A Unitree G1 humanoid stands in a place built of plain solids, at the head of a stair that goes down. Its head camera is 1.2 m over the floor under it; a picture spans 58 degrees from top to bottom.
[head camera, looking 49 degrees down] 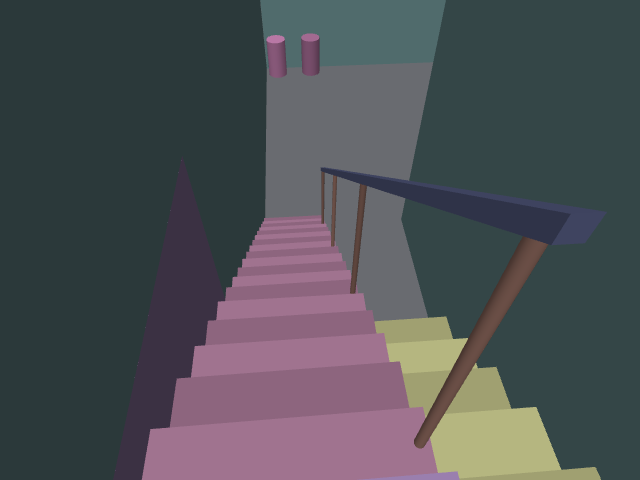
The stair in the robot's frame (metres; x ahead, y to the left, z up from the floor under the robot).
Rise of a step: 0.19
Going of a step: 0.24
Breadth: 0.86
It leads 4 degrees to the left of straight ahead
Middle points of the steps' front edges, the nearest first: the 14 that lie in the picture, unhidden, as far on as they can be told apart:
0.47 0.10 -0.19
0.71 0.12 -0.38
0.95 0.13 -0.57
1.18 0.15 -0.76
1.42 0.17 -0.95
1.66 0.19 -1.15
1.88 0.20 -1.34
2.11 0.22 -1.52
2.35 0.24 -1.72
2.59 0.26 -1.91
2.82 0.28 -2.09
3.06 0.29 -2.29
3.29 0.31 -2.47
3.53 0.33 -2.65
